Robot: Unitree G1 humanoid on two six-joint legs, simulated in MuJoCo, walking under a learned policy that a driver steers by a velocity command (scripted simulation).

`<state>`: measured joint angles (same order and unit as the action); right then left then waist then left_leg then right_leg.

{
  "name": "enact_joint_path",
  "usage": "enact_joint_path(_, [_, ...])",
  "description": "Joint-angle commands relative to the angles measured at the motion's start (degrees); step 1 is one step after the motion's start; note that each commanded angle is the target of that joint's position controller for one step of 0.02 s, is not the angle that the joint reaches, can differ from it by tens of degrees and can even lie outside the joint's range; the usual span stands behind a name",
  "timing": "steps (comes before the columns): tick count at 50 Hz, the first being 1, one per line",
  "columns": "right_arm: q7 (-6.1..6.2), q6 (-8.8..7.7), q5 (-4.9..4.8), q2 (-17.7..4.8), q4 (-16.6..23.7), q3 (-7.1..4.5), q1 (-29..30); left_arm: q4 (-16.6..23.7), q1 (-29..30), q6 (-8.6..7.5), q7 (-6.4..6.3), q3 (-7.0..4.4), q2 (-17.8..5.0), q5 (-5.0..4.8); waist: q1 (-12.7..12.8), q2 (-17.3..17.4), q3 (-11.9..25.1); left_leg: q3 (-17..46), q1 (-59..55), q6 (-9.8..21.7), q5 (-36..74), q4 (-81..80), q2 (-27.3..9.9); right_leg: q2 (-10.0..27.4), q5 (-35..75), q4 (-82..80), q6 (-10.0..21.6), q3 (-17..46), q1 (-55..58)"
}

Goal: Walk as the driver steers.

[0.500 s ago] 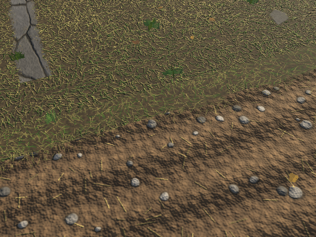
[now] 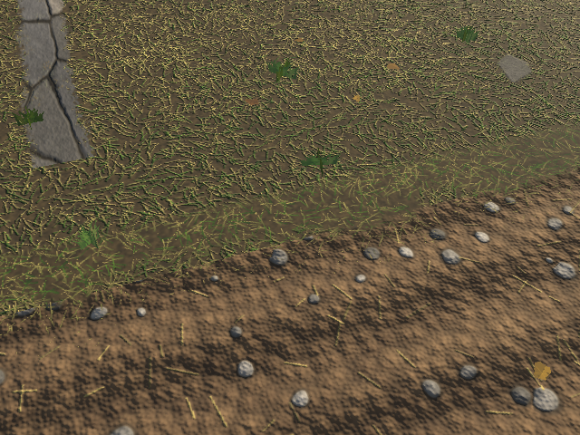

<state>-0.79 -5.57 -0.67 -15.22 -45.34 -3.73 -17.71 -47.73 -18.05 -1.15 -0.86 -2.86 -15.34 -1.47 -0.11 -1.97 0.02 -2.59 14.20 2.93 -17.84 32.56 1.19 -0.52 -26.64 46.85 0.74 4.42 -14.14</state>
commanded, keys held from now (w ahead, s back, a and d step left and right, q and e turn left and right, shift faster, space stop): w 0.62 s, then w+q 0.38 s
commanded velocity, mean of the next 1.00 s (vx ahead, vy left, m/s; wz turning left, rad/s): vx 0.46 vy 0.00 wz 0.11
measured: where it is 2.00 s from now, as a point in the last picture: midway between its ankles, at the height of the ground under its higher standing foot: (223, 258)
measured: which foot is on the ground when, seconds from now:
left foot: down 0.00-0.46, up 0.48-0.96, down 0.98-1.00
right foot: up 0.00-0.42, down 0.44-1.00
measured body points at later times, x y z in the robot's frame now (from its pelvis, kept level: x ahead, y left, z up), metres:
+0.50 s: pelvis +0.25 -0.03 -0.01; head +0.29 -0.03 +0.44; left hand +0.47 +0.21 -0.09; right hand +0.22 -0.30 -0.15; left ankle +0.03 +0.09 -0.66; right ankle +0.36 -0.12 -0.73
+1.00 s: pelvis +0.54 +0.02 -0.02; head +0.58 +0.03 +0.43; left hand +0.51 +0.30 -0.15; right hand +0.79 -0.18 -0.10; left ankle +0.65 +0.12 -0.73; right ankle +0.36 -0.12 -0.72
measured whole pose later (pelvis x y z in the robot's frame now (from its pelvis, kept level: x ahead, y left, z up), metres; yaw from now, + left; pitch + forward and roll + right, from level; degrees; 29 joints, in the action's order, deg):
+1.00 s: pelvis +0.54 +0.02 -0.02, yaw +10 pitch +2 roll -2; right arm -3.0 -3.7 -1.0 -15.1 -38.4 -2.2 -5.0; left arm -52.6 -18.5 -2.4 -0.6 -3.1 -16.9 -0.1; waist 2.9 0.7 -1.7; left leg -2.3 30.3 5.6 -5.8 33.5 0.1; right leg 1.3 -25.2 29.5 -0.4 -9.5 2.0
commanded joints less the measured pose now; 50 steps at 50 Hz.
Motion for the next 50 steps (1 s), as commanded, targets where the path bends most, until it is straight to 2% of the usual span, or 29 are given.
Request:
enact_joint_path(1, [0.13,-0.93,0.59,-7.47,1.59,-1.51,-7.40,7.13,7.75,-3.61,0.49,-1.39,-6.09,-1.14,-3.36,8.65,-4.70,33.89,-20.35,11.59,-10.81,-21.88,-20.22,3.01,2.29,19.25,2.21,1.90,-33.12])
enact_joint_path(2, [0.12,-0.84,0.64,-7.51,1.85,-1.38,-5.83,6.72,8.05,-3.96,0.70,-1.42,-5.50,-0.73,-2.75,6.47,-5.30,29.41,-19.82,10.03,-7.18,-22.80,-18.46,4.58,7.23,17.97,2.82,0.86,-34.06])
enact_joint_path(3, [0.09,-0.64,0.75,-5.94,1.90,-0.72,-5.21,6.36,8.99,-3.95,0.89,-1.73,-5.62,-0.04,-2.62,5.28,-5.16,24.59,-19.54,8.08,-0.04,-23.41,-16.21,5.99,10.97,16.28,3.15,0.42,-33.06])
enact_joint_path(4, [0.09,-0.39,0.91,-5.57,1.56,-0.40,-5.71,6.30,8.84,-3.89,1.39,-1.66,-4.80,0.04,-2.23,7.47,-4.42,20.97,-18.30,7.44,6.44,-23.70,-15.03,6.38,13.66,14.71,2.79,-0.54,-30.96])
enact_joint_path(7, [0.38,0.17,0.44,-5.42,0.29,-0.18,-8.41,6.65,10.96,-3.42,2.13,-1.26,-2.99,0.67,-2.64,6.45,-3.56,13.65,-18.14,7.68,20.87,-24.06,-12.79,5.99,18.19,9.72,0.54,-3.55,-30.89])
enact_joint_path(11, [1.37,0.93,0.53,-7.02,-0.57,-0.24,-9.13,9.72,19.38,-3.78,2.62,-0.12,-1.10,0.54,-4.27,6.30,-5.61,8.20,-13.22,7.17,22.29,-26.31,-10.84,4.36,27.81,-6.04,-1.40,-5.59,-26.40])
enact_joint_path(16, [1.68,1.15,-0.27,-7.95,-2.86,-0.55,-11.35,12.31,25.75,-4.55,3.85,0.06,-2.28,-0.04,-4.51,6.68,-8.32,7.52,-15.54,7.42,22.87,-26.30,-14.00,2.72,30.97,-15.81,0.50,-5.39,-22.90])
enact_joint_path(18, [1.80,1.55,-0.42,-8.58,-3.26,-0.92,-10.62,12.55,25.23,-4.91,4.28,-0.33,-3.65,0.04,-2.75,7.02,-6.89,7.04,-19.60,6.49,31.56,-22.77,-15.33,1.91,27.83,-17.66,2.46,-5.43,-21.03])
enact_joint_path(19, [1.89,1.79,-0.25,-9.36,-3.23,-1.19,-10.04,12.10,23.13,-4.91,4.22,-0.83,-4.81,0.15,-1.23,7.98,-4.53,6.70,-21.20,5.88,41.13,-19.30,-15.45,0.56,25.74,-17.63,3.51,-6.28,-17.40])
enact_joint_path(20, [2.00,2.20,-0.04,-10.10,-3.18,-1.45,-9.49,10.97,18.74,-4.75,3.90,-1.62,-6.40,0.24,1.24,9.27,-0.78,6.12,-22.21,5.25,52.03,-13.48,-15.07,-1.28,23.68,-17.24,4.80,-7.60,-11.32])
enact_joint_path(21, [2.07,2.79,0.22,-9.87,-2.95,-1.27,-8.44,8.29,9.63,-4.51,3.35,-2.88,-8.63,0.16,6.00,9.02,5.00,4.16,-19.90,3.75,58.19,-2.68,-12.82,-2.75,24.54,-18.51,6.63,-8.86,0.64])
enact_joint_path(22, [2.23,2.89,0.82,-8.80,-1.86,-0.61,-8.15,5.81,-1.28,-4.17,2.57,-3.73,-11.21,0.68,10.23,6.71,12.79,4.02,-7.06,2.17,46.14,12.55,-11.04,4.54,23.88,-15.59,9.82,-0.91,20.17])
enact_joint_path(23, [1.34,1.91,1.03,0.23,-0.85,1.95,-16.38,4.39,-7.10,-4.16,2.49,-4.79,-16.41,1.57,5.75,-9.27,22.66,4.15,16.86,-2.08,3.06,36.61,0.45,21.01,11.13,-18.91,20.24,28.91,42.27])
enact_joint_path(24, [1.01,0.36,-0.60,-3.81,-2.26,1.25,-14.62,3.56,-7.17,-4.13,2.53,-3.47,-10.85,1.03,7.67,-9.10,24.45,12.21,23.90,-1.33,-14.27,44.42,2.09,22.63,1.51,-29.27,20.82,42.05,41.31])
enact_joint_path(25, [0.77,-0.49,-2.35,-8.32,0.42,-0.13,-6.78,3.93,-1.31,-4.06,2.26,-2.57,-8.41,0.61,6.68,-6.98,11.94,10.73,29.05,-0.64,-10.48,45.97,-1.67,20.18,0.56,-31.24,16.96,32.20,31.73])
enact_joint_path(26, [0.96,-0.98,-2.23,-8.47,1.64,-0.05,-2.47,4.55,3.48,-4.06,2.17,-2.08,-7.06,0.67,4.68,-1.88,5.95,8.91,27.52,-0.20,-4.58,42.89,-4.89,18.08,5.68,-32.85,14.91,24.22,21.54])
enact_joint_path(27, [1.25,-0.96,-1.12,-7.94,1.75,-0.26,-0.59,4.78,6.38,-4.26,2.35,-1.64,-5.70,1.19,2.66,0.79,2.26,7.83,25.02,-0.50,-0.97,39.41,-6.96,15.78,12.25,-34.47,13.77,18.60,13.29])
enact_joint_path(28, [1.39,-0.39,-0.47,-7.23,1.37,-0.49,-1.86,4.76,7.86,-4.64,2.54,-1.24,-4.52,2.06,0.31,-0.12,1.14,8.24,21.07,-0.56,1.73,37.23,-8.75,13.50,16.14,-36.33,12.90,14.33,7.89])
enact_joint_path(30, [1.43,0.92,-0.28,-4.72,0.58,-0.04,-4.43,3.85,8.27,-5.34,2.79,-1.36,-4.62,1.74,-1.60,-2.00,0.85,7.68,17.49,-1.60,2.81,34.51,-9.84,12.22,19.76,-39.04,13.92,10.19,2.50])
enact_joint_path(32, [1.64,1.77,-0.05,-4.46,1.46,0.03,-2.19,2.45,7.44,-5.90,2.61,-1.58,-5.81,1.59,-1.97,-1.68,-1.22,7.02,19.60,-2.81,5.76,30.50,-10.59,11.84,22.18,-40.97,14.09,5.97,-0.05])
enact_joint_path(34, [1.63,1.89,0.13,-4.63,2.74,0.14,2.04,1.31,5.84,-6.02,2.06,-1.84,-7.11,1.82,-0.73,-0.93,-2.69,7.04,23.21,-3.62,12.44,24.36,-11.02,11.59,25.14,-41.78,13.60,2.56,0.99])
enact_joint_path(37, [0.83,1.29,-0.13,-3.70,4.03,0.65,7.66,0.26,4.13,-5.81,1.52,-1.80,-8.26,1.69,1.57,-0.17,-3.18,5.55,21.72,-3.00,22.91,12.25,-9.26,9.87,27.85,-41.83,11.07,-3.28,2.56])
enact_joint_path(40, [-0.12,1.02,-0.60,-3.01,6.19,1.16,13.39,-1.44,0.70,-5.42,1.31,-1.90,-9.66,1.35,4.26,0.56,-4.19,4.49,22.25,-2.20,26.14,5.38,-7.64,11.73,27.25,-41.89,10.38,-5.48,7.85])
enact_joint_path(44, [-1.77,1.04,-0.64,-3.38,9.73,1.28,18.28,-3.20,-1.87,-3.59,1.09,-2.02,-9.90,0.96,5.33,0.90,-5.33,3.82,27.38,-0.14,20.10,1.05,-6.42,15.10,32.20,-37.58,9.03,-7.19,19.18])
enact_joint_path(46, [-2.56,1.11,-0.46,-4.46,10.88,0.84,17.40,-2.86,-0.79,-2.56,0.72,-2.35,-11.08,0.83,3.73,-0.40,-3.81,1.14,24.54,1.52,13.64,0.42,-4.29,15.72,45.55,-32.15,7.68,-8.68,22.08])
enact_joint_path(47, [-2.67,1.29,-0.33,-5.72,10.87,0.20,14.88,-2.39,-0.02,-2.08,0.40,-2.60,-12.01,0.83,2.02,-1.65,-1.34,-0.91,19.97,2.57,10.44,0.81,-2.22,15.47,56.68,-27.15,6.91,-9.74,22.59])
enact_joint_path(48, [-2.60,1.46,-0.31,-7.69,9.73,-1.01,8.52,-1.92,0.79,-1.45,0.00,-2.69,-12.43,0.96,-1.69,-2.03,2.67,-2.55,11.41,3.99,9.66,-0.15,0.27,14.42,65.18,-18.03,5.80,-11.38,21.39])
enact_joint_path(49, [-1.97,1.68,-0.55,-11.05,7.47,-2.92,-1.00,-1.09,0.98,-1.16,-0.55,-2.30,-11.68,1.22,-6.27,-0.30,7.90,-0.89,-3.18,6.22,12.45,-2.22,1.28,12.10,63.31,-4.86,3.74,-13.31,14.30])
enact_joint_path(50, [-0.97,2.09,-0.04,-18.19,6.74,-4.94,-8.25,1.63,-3.19,-2.32,-0.36,-0.48,-6.88,2.38,-6.33,10.41,16.13,22.72,-27.40,14.60,11.20,-1.85,-12.82,6.06,39.77,17.61,0.30,-14.23,-8.67])
Keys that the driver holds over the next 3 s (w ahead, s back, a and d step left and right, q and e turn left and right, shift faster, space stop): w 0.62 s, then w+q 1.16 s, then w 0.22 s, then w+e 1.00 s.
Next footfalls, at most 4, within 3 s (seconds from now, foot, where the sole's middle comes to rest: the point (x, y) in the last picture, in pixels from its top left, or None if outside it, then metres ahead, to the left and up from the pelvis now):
0.44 right None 0.40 -0.12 -0.77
0.98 left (234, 368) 0.69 0.13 -0.77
1.46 right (283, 263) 1.01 0.02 -0.77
1.98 left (152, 238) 1.09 0.40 -0.77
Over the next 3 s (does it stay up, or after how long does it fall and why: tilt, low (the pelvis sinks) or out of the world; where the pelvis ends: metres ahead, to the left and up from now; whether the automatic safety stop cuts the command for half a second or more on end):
stays up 1.53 0.52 -0.01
